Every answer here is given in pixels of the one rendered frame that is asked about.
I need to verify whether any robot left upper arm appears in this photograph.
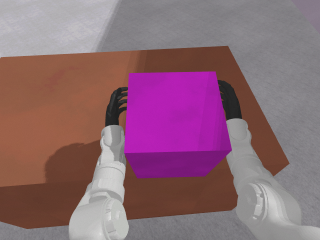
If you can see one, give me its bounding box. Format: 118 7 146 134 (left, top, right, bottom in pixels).
69 197 129 240

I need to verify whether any robot right upper arm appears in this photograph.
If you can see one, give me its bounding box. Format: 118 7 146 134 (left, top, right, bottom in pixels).
235 182 320 240

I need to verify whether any left robot forearm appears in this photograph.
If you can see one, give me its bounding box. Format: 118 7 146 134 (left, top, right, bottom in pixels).
68 125 126 240

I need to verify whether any carton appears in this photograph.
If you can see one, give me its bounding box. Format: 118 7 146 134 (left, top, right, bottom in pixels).
124 71 232 179

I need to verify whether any pedestal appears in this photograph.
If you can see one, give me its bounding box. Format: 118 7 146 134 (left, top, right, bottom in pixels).
0 46 290 229

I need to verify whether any right robot hand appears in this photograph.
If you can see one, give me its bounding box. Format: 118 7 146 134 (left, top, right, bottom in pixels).
217 80 242 120

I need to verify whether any left robot hand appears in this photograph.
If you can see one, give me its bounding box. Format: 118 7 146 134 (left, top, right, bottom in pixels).
105 87 128 127

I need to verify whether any right robot forearm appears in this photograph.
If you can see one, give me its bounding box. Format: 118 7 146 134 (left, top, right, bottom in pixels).
226 118 303 220

